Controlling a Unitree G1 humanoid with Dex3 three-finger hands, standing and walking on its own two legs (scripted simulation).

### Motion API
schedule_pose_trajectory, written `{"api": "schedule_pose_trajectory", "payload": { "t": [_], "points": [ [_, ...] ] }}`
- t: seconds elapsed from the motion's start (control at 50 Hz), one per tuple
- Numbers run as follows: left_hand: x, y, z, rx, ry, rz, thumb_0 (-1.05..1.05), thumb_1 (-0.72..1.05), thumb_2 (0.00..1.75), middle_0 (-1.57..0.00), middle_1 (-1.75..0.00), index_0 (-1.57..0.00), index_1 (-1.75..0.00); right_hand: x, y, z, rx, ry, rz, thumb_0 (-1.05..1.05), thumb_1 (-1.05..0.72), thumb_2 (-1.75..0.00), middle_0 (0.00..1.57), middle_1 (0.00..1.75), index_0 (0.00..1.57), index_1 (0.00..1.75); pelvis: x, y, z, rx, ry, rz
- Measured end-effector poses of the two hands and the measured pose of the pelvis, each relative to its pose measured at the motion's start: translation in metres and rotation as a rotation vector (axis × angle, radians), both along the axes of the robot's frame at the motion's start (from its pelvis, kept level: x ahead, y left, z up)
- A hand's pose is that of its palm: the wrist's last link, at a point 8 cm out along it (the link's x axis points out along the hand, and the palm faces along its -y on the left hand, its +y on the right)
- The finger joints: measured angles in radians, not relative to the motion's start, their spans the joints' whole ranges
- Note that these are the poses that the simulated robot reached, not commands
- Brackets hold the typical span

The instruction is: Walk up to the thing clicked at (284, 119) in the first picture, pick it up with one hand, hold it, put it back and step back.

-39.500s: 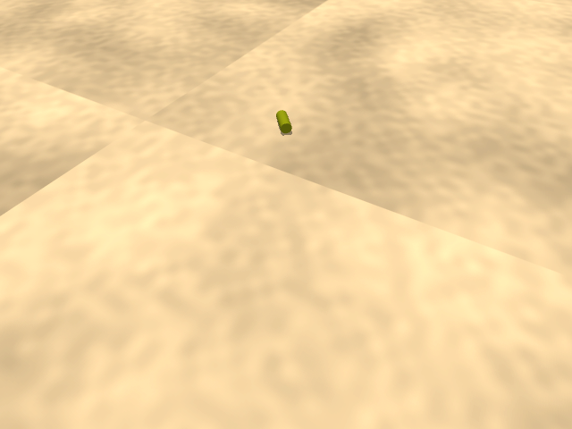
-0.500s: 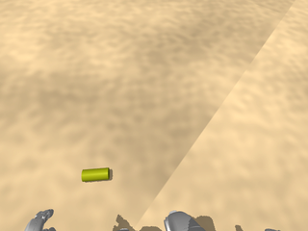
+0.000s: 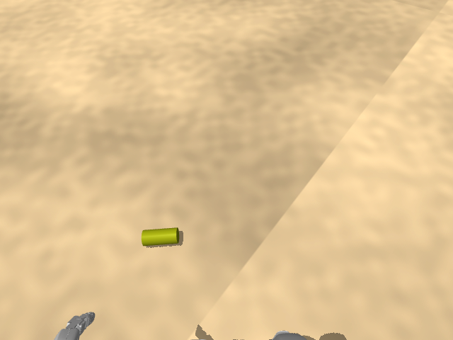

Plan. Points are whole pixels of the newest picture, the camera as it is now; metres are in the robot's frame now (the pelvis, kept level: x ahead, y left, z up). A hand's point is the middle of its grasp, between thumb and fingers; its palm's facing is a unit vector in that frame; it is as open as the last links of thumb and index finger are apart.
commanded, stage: step back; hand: left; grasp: from above
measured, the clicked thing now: (160, 236) +0.61 +0.34 -0.72
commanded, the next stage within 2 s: none
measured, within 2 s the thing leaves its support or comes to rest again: neither
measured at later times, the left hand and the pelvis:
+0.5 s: hand out of the picture -0.10 +0.23 -0.14, palm faces -0.04 -0.91 -0.41, open 7.3 cm; pelvis -0.17 -0.03 +0.00, yaw -3 degrees
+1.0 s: hand out of the picture -0.25 +0.25 -0.15, palm faces +0.02 -0.92 -0.39, open 7.4 cm; pelvis -0.36 -0.03 +0.00, yaw +0 degrees
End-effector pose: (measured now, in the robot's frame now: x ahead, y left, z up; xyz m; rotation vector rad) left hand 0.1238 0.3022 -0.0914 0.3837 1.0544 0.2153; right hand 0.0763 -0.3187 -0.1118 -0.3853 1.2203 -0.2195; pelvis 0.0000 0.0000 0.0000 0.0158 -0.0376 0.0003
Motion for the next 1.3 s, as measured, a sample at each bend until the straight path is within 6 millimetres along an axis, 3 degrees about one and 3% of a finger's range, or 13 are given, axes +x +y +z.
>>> {"api": "schedule_pose_trajectory", "payload": {
  "t": [0.08,0.2,0.32,0.42,0.54,0.68,0.8,0.88,0.96,1.1,1.2,1.3],
  "points": [
    [-0.020,0.011,-0.014,-0.022,-0.025,0.010,0.00,0.90,0.90,-0.20,-0.30,-0.21,-0.30,-0.023,0.008,0.002,-0.019,-0.007,0.024,0.00,-0.91,-0.90,0.21,0.30,0.21,0.30,-0.028,0.006,-0.008,0.010,-0.025,0.014],
    [-0.070,0.012,-0.015,-0.038,0.033,0.040,0.01,0.91,0.90,-0.20,-0.30,-0.20,-0.30,-0.052,0.013,0.021,-0.015,-0.049,0.031,0.01,-0.91,-0.90,0.21,0.30,0.21,0.30,-0.061,0.003,0.004,-0.029,-0.019,0.001],
    [-0.130,0.005,-0.018,-0.021,0.099,0.035,0.01,0.91,0.90,-0.20,-0.30,-0.20,-0.30,-0.070,0.001,0.023,-0.017,-0.127,0.038,0.00,-0.90,-0.90,0.21,0.30,0.21,0.30,-0.101,-0.009,0.001,-0.030,-0.013,-0.040],
    [-0.181,-0.012,-0.022,0.010,0.136,0.026,0.01,0.91,0.90,-0.20,-0.30,-0.20,-0.30,-0.096,-0.022,0.006,0.004,-0.172,0.031,0.00,-0.90,-0.90,0.21,0.30,0.21,0.30,-0.143,-0.026,-0.011,-0.039,-0.020,-0.065],
    [-0.240,-0.029,-0.004,0.012,0.150,0.048,0.01,0.90,0.90,-0.20,-0.30,-0.21,-0.30,-0.150,-0.032,0.002,0.030,-0.120,-0.010,0.00,-0.91,-0.90,0.21,0.30,0.21,0.30,-0.181,-0.035,0.000,0.005,-0.019,-0.046],
    [-0.262,-0.022,0.002,0.038,0.042,0.048,0.01,0.90,0.90,-0.21,-0.31,-0.21,-0.30,-0.223,-0.031,-0.006,0.013,-0.003,0.022,0.00,-0.91,-0.90,0.21,0.30,0.20,0.30,-0.230,-0.033,-0.002,0.004,-0.010,0.020],
    [-0.293,-0.005,-0.016,0.017,-0.014,0.047,0.00,0.90,0.90,-0.20,-0.30,-0.21,-0.30,-0.273,-0.015,-0.007,-0.001,0.019,0.053,0.01,-0.91,-0.90,0.21,0.30,0.20,0.30,-0.285,-0.022,-0.013,0.017,-0.033,0.048],
    [-0.326,-0.005,-0.015,-0.005,0.026,0.069,0.01,0.91,0.90,-0.20,-0.30,-0.21,-0.30,-0.304,-0.007,0.008,0.008,-0.004,0.053,0.01,-0.91,-0.90,0.21,0.30,0.21,0.30,-0.312,-0.021,-0.003,-0.024,-0.034,0.043],
    [-0.365,-0.009,-0.014,-0.018,0.046,0.074,0.00,0.91,0.90,-0.20,-0.30,-0.21,-0.30,-0.321,-0.007,0.017,0.001,-0.042,0.057,0.01,-0.90,-0.90,0.21,0.30,0.21,0.30,-0.341,-0.024,0.003,-0.036,-0.020,0.022],
    [-0.446,-0.022,-0.020,0.012,0.128,0.037,0.00,0.91,0.90,-0.20,-0.30,-0.20,-0.30,-0.349,-0.024,0.007,0.024,-0.150,0.055,0.00,-0.90,-0.90,0.21,0.30,0.21,0.30,-0.400,-0.036,-0.009,-0.030,-0.013,-0.038],
    [-0.507,-0.032,-0.010,0.015,0.164,0.065,0.01,0.90,0.90,-0.20,-0.30,-0.21,-0.30,-0.396,-0.032,0.002,0.044,-0.113,0.018,0.00,-0.91,-0.90,0.21,0.30,0.21,0.30,-0.433,-0.042,-0.002,-0.014,-0.026,-0.038],
    [-0.538,-0.024,0.000,0.030,0.137,0.100,0.01,0.90,0.90,-0.21,-0.31,-0.21,-0.30,-0.450,-0.037,-0.001,0.043,-0.031,0.018,0.00,-0.91,-0.90,0.21,0.30,0.21,0.30,-0.455,-0.039,0.002,-0.002,-0.019,0.004]
  ]
}}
